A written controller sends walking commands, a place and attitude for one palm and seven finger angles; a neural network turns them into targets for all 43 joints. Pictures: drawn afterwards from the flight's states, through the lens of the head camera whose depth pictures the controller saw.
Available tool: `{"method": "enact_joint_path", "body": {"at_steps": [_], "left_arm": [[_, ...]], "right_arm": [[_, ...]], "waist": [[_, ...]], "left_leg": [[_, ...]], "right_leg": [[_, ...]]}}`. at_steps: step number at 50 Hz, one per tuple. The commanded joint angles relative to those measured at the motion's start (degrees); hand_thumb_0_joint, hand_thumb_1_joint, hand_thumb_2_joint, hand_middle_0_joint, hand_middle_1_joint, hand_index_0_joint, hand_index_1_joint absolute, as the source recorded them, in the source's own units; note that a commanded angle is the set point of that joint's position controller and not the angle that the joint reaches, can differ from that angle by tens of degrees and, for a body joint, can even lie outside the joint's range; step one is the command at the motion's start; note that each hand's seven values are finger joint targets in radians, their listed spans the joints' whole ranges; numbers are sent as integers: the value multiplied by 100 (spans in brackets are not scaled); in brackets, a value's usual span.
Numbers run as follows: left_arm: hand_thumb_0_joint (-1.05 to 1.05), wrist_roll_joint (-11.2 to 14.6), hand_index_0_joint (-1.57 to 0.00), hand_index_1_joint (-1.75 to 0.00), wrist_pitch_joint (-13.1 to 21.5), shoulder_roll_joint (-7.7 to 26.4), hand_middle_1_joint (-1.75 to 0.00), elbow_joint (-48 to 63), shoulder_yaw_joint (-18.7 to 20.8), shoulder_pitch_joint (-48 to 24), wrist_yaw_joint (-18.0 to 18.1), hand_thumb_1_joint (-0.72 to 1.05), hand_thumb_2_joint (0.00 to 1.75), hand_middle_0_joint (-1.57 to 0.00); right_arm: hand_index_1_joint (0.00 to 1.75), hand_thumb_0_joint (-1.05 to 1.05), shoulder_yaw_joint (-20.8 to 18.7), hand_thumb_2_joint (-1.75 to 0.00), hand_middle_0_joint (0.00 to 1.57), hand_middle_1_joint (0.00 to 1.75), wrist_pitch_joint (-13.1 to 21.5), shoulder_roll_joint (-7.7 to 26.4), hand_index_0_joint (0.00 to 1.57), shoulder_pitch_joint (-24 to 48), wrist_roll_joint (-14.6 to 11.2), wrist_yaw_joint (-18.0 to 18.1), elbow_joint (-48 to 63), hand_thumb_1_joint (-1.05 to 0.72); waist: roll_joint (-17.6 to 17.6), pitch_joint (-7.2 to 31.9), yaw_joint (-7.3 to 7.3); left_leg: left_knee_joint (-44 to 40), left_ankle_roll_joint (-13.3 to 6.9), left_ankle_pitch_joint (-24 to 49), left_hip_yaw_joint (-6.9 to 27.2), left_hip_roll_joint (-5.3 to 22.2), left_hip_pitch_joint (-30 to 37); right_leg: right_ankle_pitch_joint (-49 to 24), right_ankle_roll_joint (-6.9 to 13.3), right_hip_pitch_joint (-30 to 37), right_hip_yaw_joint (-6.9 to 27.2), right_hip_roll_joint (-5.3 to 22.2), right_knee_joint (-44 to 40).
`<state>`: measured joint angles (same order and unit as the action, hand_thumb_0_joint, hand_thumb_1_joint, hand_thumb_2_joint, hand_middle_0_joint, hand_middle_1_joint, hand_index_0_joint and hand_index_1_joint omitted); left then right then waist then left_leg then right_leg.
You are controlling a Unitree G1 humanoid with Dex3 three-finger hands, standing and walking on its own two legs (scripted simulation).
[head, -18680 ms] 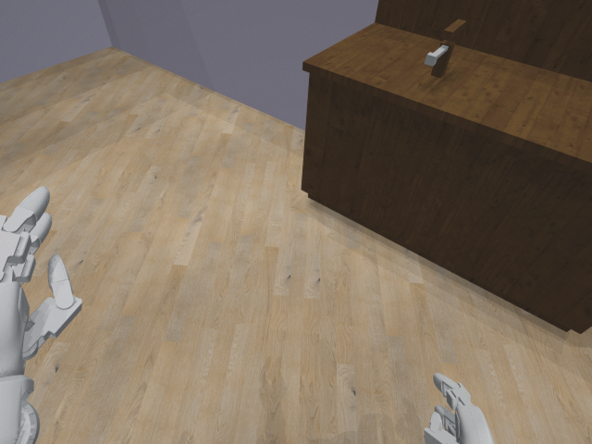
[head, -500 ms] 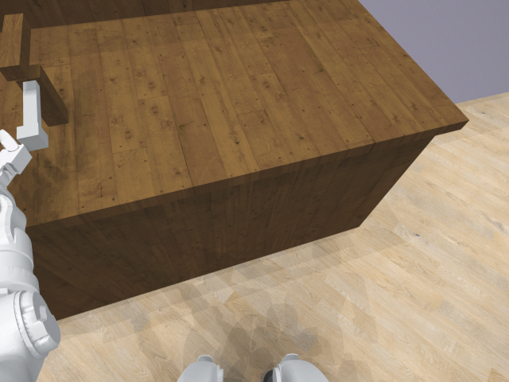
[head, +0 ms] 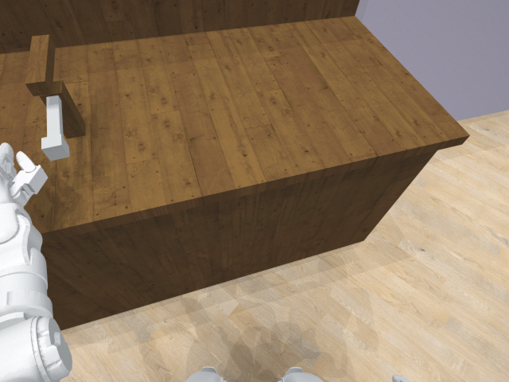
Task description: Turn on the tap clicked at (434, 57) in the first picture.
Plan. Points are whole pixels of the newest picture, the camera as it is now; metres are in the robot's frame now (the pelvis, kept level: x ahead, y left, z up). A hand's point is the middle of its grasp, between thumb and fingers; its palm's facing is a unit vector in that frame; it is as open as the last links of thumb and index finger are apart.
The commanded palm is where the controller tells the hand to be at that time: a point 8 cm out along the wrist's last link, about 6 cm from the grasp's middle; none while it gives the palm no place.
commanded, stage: push the lever round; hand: left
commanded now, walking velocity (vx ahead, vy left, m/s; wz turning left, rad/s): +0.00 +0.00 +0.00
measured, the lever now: (55, 147) +0.45 +0.33 +0.09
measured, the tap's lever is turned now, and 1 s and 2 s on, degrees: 3 19 43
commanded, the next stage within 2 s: none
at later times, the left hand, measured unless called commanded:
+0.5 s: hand (61, 166) +0.41 +0.31 +0.09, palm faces +0.53 -0.84 -0.07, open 7.8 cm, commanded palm +0.37 +0.34 +0.08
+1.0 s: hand (85, 160) +0.43 +0.28 +0.08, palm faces +0.57 -0.82 -0.05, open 7.7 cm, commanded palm +0.39 +0.30 +0.08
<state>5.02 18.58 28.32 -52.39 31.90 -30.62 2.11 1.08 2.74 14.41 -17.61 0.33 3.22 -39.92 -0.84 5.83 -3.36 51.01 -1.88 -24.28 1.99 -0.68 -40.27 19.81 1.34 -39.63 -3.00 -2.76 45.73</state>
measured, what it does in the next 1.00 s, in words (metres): stands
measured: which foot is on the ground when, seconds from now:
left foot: down 0.00-1.00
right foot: down 0.00-1.00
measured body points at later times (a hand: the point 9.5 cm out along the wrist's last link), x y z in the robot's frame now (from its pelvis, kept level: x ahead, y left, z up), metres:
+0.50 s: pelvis +0.00 -0.01 +0.00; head +0.06 +0.00 +0.44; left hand +0.38 +0.35 +0.09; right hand +0.06 -0.28 -0.12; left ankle +0.00 +0.09 -0.70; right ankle +0.02 -0.11 -0.70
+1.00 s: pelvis -0.01 -0.01 +0.00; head +0.06 +0.01 +0.44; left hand +0.39 +0.32 +0.08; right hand +0.07 -0.27 -0.12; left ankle +0.00 +0.09 -0.70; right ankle +0.02 -0.11 -0.70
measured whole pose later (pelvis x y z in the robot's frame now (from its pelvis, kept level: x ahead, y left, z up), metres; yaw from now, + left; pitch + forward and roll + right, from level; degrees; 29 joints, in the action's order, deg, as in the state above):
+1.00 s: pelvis -0.01 -0.01 +0.00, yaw +1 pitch +14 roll -2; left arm 2.2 19.1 21.4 -54.1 25.0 -36.5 14.0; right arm 0.6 3.4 14.3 -17.5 1.5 2.5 -42.2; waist -1.1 6.2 -4.0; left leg 51.2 -1.3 -23.5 3.0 -1.3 -41.4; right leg 19.8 1.8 -40.7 -4.0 -2.2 46.6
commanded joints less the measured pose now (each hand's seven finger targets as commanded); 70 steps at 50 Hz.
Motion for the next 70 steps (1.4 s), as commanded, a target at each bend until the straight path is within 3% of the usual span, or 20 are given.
{"method": "enact_joint_path", "body": {"at_steps": [1, 7, 9, 12, 13, 17, 19, 22, 25, 31, 34, 36, 37, 42, 44, 46, 55, 59, 68, 70], "left_arm": [[0, -21, -15, -15, 588, 1798, -15, 1453, -44, -2493, -17, 90, 90, -15], [0, 73, -15, -15, 452, 1315, -15, 1274, -423, -2345, -67, 90, 90, -15], [0, 84, -15, -15, 331, 1544, -15, 1105, -222, -2262, -19, 90, 90, -15], [0, 63, -15, -15, 289, 1578, -15, 1141, -154, -2330, 98, 90, 90, -15], [0, 21, -15, -15, 311, 1811, -15, 1159, 68, -2203, 149, 90, 90, -15], [0, -95, -15, -15, 477, 1506, -15, 1372, -225, -2267, 247, 90, 90, -15], [0, -88, -15, -15, 537, 1727, -15, 1320, -20, -2184, 268, 90, 90, -15], [0, -42, -15, -15, 562, 1492, -15, 1408, -214, -2297, 227, 90, 90, -15], [0, 18, -15, -15, 481, 1476, -15, 1255, -195, -2224, 203, 90, 90, -15], [0, -42, -15, -15, 465, 1691, -15, 1196, -48, -2318, 234, 90, 90, -15], [0, -30, -15, -15, 503, 1378, -15, 1207, -286, -2465, 288, 90, 90, -15], [0, -42, -15, -15, 515, 1337, -15, 1262, -269, -2372, 392, 90, 90, -15], [0, -36, -15, -15, 491, 1058, -15, 1184, -500, -2469, 431, 90, 90, -15], [0, -164, -15, -15, 458, 980, -15, 1299, -518, -2604, 796, 90, 90, -15], [0, -222, -15, -15, 408, 645, -15, 1216, -771, -2797, 944, 90, 90, -15], [0, -321, -15, -15, 392, 746, -15, 1058, -685, -2938, 1111, 90, 90, -15], [0, -584, -15, -15, 544, 269, -15, 1203, -856, -3101, 1813, 90, 90, -15], [0, -705, -15, -15, 430, 428, -15, 977, -610, -2919, 2072, 90, 90, -15], [0, -927, -15, -15, 407, 259, -15, 716, -692, -3419, 2493, 90, 90, -15], [0, -939, -15, -15, 451, 216, -15, 838, -702, -3405, 2575, 90, 90, -15]], "right_arm": [[30, 0, -336, -90, 20, 30, 216, 1054, 20, -460, 37, 139, 318, -90], [30, 0, -340, -90, 20, 30, 263, 1024, 20, -429, 6, 130, 306, -90], [30, 0, -322, -90, 20, 30, 231, 1049, 20, -423, 1, 139, 326, -90], [30, 0, -303, -90, 20, 30, 232, 1018, 20, -421, 7, 132, 364, -90], [30, 0, -321, -90, 20, 30, 216, 1027, 20, -437, 18, 130, 368, -90], [30, 0, -308, -90, 20, 30, 220, 965, 20, -399, 39, 82, 366, -90], [30, 0, -319, -90, 20, 30, 209, 1006, 20, -424, 56, 82, 348, -90], [30, 0, -326, -90, 20, 30, 217, 976, 20, -403, 41, 81, 337, -90], [30, 0, -324, -90, 20, 30, 212, 994, 20, -410, 26, 100, 309, -90], [30, 0, -321, -90, 20, 30, 205, 1003, 20, -437, 39, 124, 301, -90], [30, 0, -317, -90, 20, 30, 221, 964, 20, -428, 48, 108, 280, -90], [30, 0, -332, -90, 20, 30, 219, 980, 20, -427, 47, 91, 292, -90], [30, 0, -329, -90, 20, 30, 227, 959, 20, -405, 46, 82, 269, -90], [30, 0, -359, -90, 20, 30, 228, 976, 20, -434, 89, 48, 230, -90], [30, 0, -347, -90, 20, 30, 237, 949, 20, -409, 108, 31, 209, -90], [30, 0, -339, -90, 20, 30, 228, 978, 20, -406, 131, 34, 183, -90], [30, 0, -383, -90, 20, 30, 215, 880, 20, -452, 265, -103, 125, -90], [30, 0, -382, -90, 20, 30, 129, 878, 20, -444, 290, -119, 149, -90], [30, 0, -402, -90, 20, 30, 91, 827, 20, -455, 346, -112, 49, -90], [30, 0, -424, -90, 20, 30, 96, 830, 20, -473, 365, -125, 68, -90]], "waist": [[-751, 1854, -95], [-860, 1980, -77], [-525, 1877, -49], [-460, 1896, 12], [-454, 1987, 57], [-686, 1940, -3], [-527, 1978, 23], [-710, 2020, -24], [-412, 1874, -71], [-461, 1912, -30], [-477, 1871, -102], [-611, 1887, -62], [-598, 1797, -159], [-614, 2025, -112], [-604, 1843, -225], [-416, 1714, -232], [-632, 2323, -140], [-242, 2141, -126], [-206, 1972, -271], [-298, 2240, -253]], "left_leg": [[-730, 223, 1732, 316, 132, 1184], [-738, 261, 1841, 328, 110, 1330], [-769, 191, 1577, 292, 81, 993], [-778, 150, 1581, 248, 50, 841], [-754, 127, 1652, 204, 44, 807], [-717, 135, 1707, 179, 55, 919], [-706, 98, 1606, 164, 51, 776], [-711, 101, 1575, 142, 41, 870], [-734, 52, 1375, 114, 39, 682], [-735, 13, 1333, 91, 21, 552], [-729, 38, 1347, 111, 31, 661], [-745, 64, 1361, 147, 40, 766], [-741, 70, 1301, 158, 46, 799], [-764, 143, 1430, 259, 62, 1018], [-775, 157, 1324, 287, 69, 1025], [-801, 136, 1113, 332, 64, 878], [-660, 329, 2117, 319, 71, 1365], [-671, 218, 1930, 226, 44, 933], [-697, 120, 1495, 167, 20, 734], [-669, 107, 1618, 137, 2, 846]], "right_leg": [[-1047, 49, 758, 154, -13, -345], [-1094, 50, 749, 127, 20, -374], [-1086, 32, 946, 154, 39, -415], [-1216, 21, 1144, 183, 57, -416], [-1320, 18, 1259, 210, 60, -406], [-1339, 23, 1148, 224, 45, -387], [-1345, 26, 1283, 265, 42, -382], [-1352, 25, 1281, 282, 48, -404], [-1280, -2, 1340, 300, 58, -470], [-1314, -4, 1476, 367, 90, -479], [-1282, -7, 1302, 327, 82, -470], [-1199, 18, 1203, 292, 67, -471], [-1138, 4, 1054, 267, 70, -473], [-1088, 26, 948, 192, 66, -427], [-964, 20, 750, 150, 62, -442], [-804, 29, 711, 157, 74, -466], [-1317, 60, 772, 82, 50, -309], [-1427, 40, 1045, 123, 67, -343], [-1258, 21, 1019, 180, 105, -446], [-1387, 24, 1128, 203, 100, -439]]}}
